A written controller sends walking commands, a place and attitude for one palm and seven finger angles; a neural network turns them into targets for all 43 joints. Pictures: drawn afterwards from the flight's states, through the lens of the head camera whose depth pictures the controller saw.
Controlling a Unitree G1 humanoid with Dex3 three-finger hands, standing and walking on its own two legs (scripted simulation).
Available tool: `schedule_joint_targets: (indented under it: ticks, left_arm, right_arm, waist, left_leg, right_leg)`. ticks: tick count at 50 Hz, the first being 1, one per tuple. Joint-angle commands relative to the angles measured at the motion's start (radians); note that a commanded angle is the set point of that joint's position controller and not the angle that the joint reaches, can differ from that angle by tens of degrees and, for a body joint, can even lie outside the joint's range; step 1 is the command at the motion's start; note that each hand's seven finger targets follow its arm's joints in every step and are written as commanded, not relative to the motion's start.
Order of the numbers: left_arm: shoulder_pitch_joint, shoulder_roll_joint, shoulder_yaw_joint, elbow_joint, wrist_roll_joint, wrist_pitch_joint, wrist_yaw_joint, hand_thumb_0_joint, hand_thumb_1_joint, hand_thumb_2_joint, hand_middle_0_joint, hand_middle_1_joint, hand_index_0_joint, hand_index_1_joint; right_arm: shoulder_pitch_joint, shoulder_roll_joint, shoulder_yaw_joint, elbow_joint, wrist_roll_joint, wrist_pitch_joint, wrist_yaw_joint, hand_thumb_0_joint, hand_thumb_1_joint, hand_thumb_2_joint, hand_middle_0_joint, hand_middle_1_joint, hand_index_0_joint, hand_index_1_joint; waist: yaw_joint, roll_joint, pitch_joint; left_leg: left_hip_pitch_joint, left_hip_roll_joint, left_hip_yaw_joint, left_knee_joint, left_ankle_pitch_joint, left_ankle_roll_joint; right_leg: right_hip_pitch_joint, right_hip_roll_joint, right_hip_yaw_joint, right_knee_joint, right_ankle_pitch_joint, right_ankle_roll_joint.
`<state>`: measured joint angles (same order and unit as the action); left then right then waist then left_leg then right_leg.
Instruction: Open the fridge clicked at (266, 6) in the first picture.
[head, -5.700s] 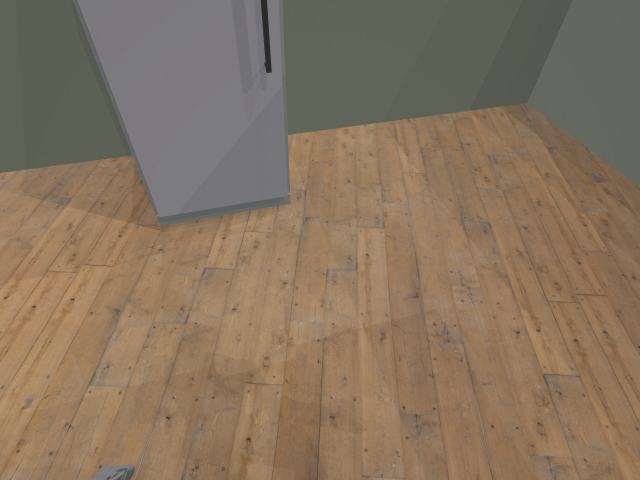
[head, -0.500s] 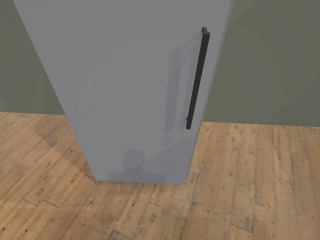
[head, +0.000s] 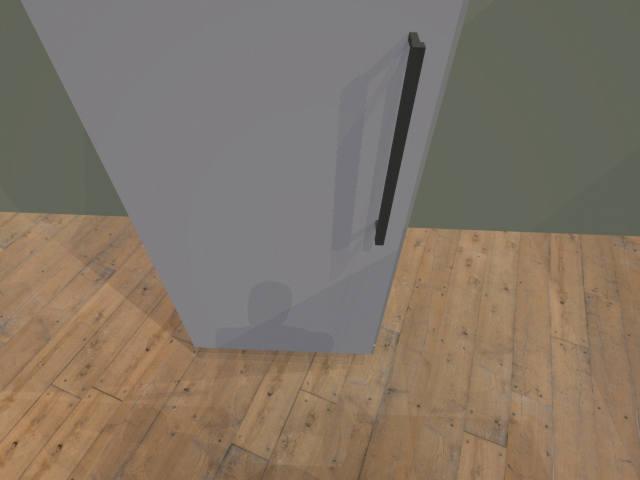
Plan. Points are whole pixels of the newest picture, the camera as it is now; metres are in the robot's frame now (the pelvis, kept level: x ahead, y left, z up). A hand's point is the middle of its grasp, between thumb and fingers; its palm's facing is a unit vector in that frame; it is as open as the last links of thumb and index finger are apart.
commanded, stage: look again from close up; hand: right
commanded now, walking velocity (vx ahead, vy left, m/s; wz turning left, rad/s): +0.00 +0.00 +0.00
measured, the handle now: (393, 158) +0.57 -0.07 +0.10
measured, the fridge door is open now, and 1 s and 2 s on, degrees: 0 0 0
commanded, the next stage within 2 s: none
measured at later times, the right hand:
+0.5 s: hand out of the picture +0.06 -0.21 -0.18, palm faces +0.01 +0.98 -0.21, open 7.4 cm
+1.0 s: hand out of the picture +0.03 -0.21 -0.17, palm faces -0.01 +0.97 -0.23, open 7.4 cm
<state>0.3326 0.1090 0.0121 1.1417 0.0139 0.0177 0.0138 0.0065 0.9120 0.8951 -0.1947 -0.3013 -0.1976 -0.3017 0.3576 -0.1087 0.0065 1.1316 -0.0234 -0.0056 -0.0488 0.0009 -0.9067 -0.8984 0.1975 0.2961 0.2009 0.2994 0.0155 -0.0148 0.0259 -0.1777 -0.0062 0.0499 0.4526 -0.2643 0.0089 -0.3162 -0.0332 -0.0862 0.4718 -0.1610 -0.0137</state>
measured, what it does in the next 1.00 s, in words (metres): stands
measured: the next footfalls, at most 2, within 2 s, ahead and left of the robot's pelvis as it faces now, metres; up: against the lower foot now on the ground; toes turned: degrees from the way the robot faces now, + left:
none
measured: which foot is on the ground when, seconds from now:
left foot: down 0.00-1.00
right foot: down 0.00-1.00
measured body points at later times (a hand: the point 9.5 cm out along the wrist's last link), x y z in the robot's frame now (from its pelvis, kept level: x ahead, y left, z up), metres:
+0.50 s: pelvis +0.03 -0.02 +0.00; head +0.03 -0.03 +0.45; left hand +0.07 +0.22 -0.15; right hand +0.06 -0.26 -0.16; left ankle -0.01 +0.11 -0.74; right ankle +0.07 -0.10 -0.74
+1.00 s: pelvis +0.02 -0.02 +0.00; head +0.03 -0.02 +0.45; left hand +0.07 +0.24 -0.15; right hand +0.03 -0.26 -0.16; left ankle -0.01 +0.11 -0.74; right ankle +0.07 -0.10 -0.74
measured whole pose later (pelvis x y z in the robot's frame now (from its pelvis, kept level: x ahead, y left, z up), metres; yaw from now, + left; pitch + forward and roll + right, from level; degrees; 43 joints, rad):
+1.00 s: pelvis +0.02 -0.02 +0.00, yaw +0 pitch -1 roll +0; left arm 0.21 0.22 0.00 1.08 0.01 -0.01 0.00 0.01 0.91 0.89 -0.20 -0.30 -0.20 -0.30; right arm 0.30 -0.23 0.01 1.07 -0.02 -0.01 -0.02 0.00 -0.91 -0.90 0.20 0.30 0.20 0.30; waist -0.01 0.02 0.02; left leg -0.13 0.03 0.03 0.45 -0.30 -0.02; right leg -0.25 0.01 -0.10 0.45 -0.18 -0.05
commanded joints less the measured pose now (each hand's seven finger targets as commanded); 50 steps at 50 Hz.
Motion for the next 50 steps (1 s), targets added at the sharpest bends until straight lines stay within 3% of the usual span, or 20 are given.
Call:
schedule_joint_targets:
  ticks: [1,3,4,6,9,12,21,24,26,31,41,50]
  left_arm:
    - [0.058,0.070,0.007,-0.088,0.014,-0.023,-0.015,0.000,0.900,0.900,-0.200,-0.300,-0.200,-0.300]
    - [0.070,0.075,0.003,-0.106,0.008,-0.038,-0.010,0.000,0.900,0.900,-0.200,-0.300,-0.200,-0.300]
    - [0.063,0.090,0.004,-0.113,0.008,-0.041,-0.006,0.000,0.900,0.900,-0.200,-0.300,-0.200,-0.300]
    - [0.035,0.111,0.004,-0.129,0.008,-0.046,-0.002,0.000,0.900,0.900,-0.200,-0.300,-0.200,-0.300]
    - [0.003,0.134,0.006,-0.141,0.002,-0.047,0.004,0.000,0.900,0.900,-0.200,-0.300,-0.200,-0.300]
    - [0.005,0.150,0.006,-0.139,0.003,-0.057,0.006,0.000,0.900,0.900,-0.200,-0.300,-0.200,-0.300]
    - [-0.053,0.197,0.013,-0.142,0.002,-0.064,0.009,0.000,0.900,0.900,-0.200,-0.300,-0.200,-0.300]
    - [-0.071,0.207,0.014,-0.144,0.002,-0.058,0.007,0.000,0.900,0.900,-0.200,-0.300,-0.200,-0.300]
    - [-0.080,0.215,0.015,-0.144,0.001,-0.060,0.007,0.000,0.900,0.900,-0.200,-0.300,-0.200,-0.300]
    - [-0.102,0.234,0.017,-0.141,0.000,-0.057,0.005,0.000,0.900,0.900,-0.200,-0.300,-0.200,-0.300]
    - [-0.128,0.247,0.016,-0.121,-0.003,-0.055,0.002,0.000,0.900,0.900,-0.200,-0.300,-0.200,-0.300]
    - [-0.129,0.251,0.014,-0.100,-0.002,-0.050,0.000,0.000,0.900,0.900,-0.200,-0.300,-0.200,-0.300]
  right_arm:
    - [-0.016,-0.158,-0.026,-0.090,0.002,-0.048,-0.010,0.000,-0.900,-0.900,0.200,0.300,0.200,0.300]
    - [0.009,-0.125,-0.020,-0.090,0.006,-0.051,-0.007,0.000,-0.900,-0.900,0.200,0.300,0.200,0.300]
    - [0.018,-0.107,-0.018,-0.090,0.007,-0.046,-0.006,0.000,-0.900,-0.900,0.200,0.300,0.200,0.300]
    - [0.042,-0.102,-0.018,-0.093,0.005,-0.036,-0.006,0.000,-0.900,-0.900,0.200,0.300,0.200,0.300]
    - [0.067,-0.098,-0.015,-0.094,0.005,-0.030,-0.003,0.000,-0.900,-0.900,0.200,0.300,0.200,0.300]
    - [0.057,-0.119,-0.021,-0.104,0.005,-0.032,-0.002,0.000,-0.900,-0.900,0.200,0.300,0.200,0.300]
    - [0.019,-0.180,-0.033,-0.134,0.004,-0.026,0.003,0.000,-0.900,-0.900,0.200,0.300,0.200,0.300]
    - [0.004,-0.188,-0.032,-0.136,0.004,-0.020,0.007,0.000,-0.900,-0.900,0.200,0.300,0.200,0.300]
    - [-0.001,-0.201,-0.034,-0.140,0.003,-0.022,0.007,0.000,-0.900,-0.900,0.200,0.300,0.200,0.300]
    - [-0.015,-0.216,-0.033,-0.135,0.002,-0.017,0.011,0.000,-0.900,-0.900,0.200,0.300,0.200,0.300]
    - [-0.019,-0.234,-0.028,-0.112,0.002,-0.022,0.015,0.000,-0.900,-0.900,0.200,0.300,0.200,0.300]
    - [-0.021,-0.240,-0.024,-0.096,0.002,-0.020,0.018,0.000,-0.900,-0.900,0.200,0.300,0.200,0.300]
  waist:
    - [0.049,-0.007,0.024]
    - [0.035,-0.004,-0.006]
    - [0.025,0.002,0.007]
    - [0.001,-0.047,0.035]
    - [-0.019,0.013,0.073]
    - [-0.017,0.032,0.033]
    - [-0.022,-0.002,-0.018]
    - [-0.017,0.005,0.003]
    - [-0.019,0.006,-0.009]
    - [-0.018,-0.014,-0.002]
    - [-0.019,0.027,-0.009]
    - [-0.021,0.020,0.028]
  left_leg:
    - [-0.241,0.176,-0.151,-0.165,-0.261,0.083]
    - [-0.188,0.129,-0.116,-0.082,-0.139,0.075]
    - [-0.179,0.109,-0.104,-0.061,-0.146,0.070]
    - [-0.141,0.079,-0.074,-0.006,-0.100,0.056]
    - [-0.106,0.074,-0.064,-0.003,-0.058,0.042]
    - [-0.079,0.087,-0.067,0.001,0.016,0.038]
    - [-0.035,0.105,-0.066,-0.018,0.095,0.027]
    - [-0.058,0.103,-0.075,-0.035,0.053,0.027]
    - [-0.041,0.107,-0.074,-0.038,0.077,0.026]
    - [-0.041,0.106,-0.071,-0.050,0.049,0.023]
    - [-0.038,0.121,-0.089,-0.083,0.060,0.025]
    - [-0.051,0.118,-0.090,-0.106,0.008,0.027]
  right_leg:
    - [0.091,-0.022,0.066,0.109,-0.103,0.012]
    - [0.087,-0.034,0.095,0.046,-0.045,-0.003]
    - [0.066,-0.051,0.113,0.016,-0.068,-0.012]
    - [0.008,-0.075,0.162,-0.036,-0.078,-0.032]
    - [-0.038,-0.086,0.183,-0.083,-0.121,-0.046]
    - [0.014,-0.082,0.167,-0.071,0.001,-0.048]
    - [0.086,-0.083,0.140,-0.058,0.126,-0.049]
    - [0.089,-0.084,0.144,-0.077,0.054,-0.046]
    - [0.095,-0.085,0.143,-0.072,0.088,-0.047]
    - [0.096,-0.090,0.153,-0.100,0.037,-0.046]
    - [0.127,-0.088,0.143,-0.107,0.043,-0.042]
    - [0.108,-0.091,0.152,-0.142,-0.039,-0.037]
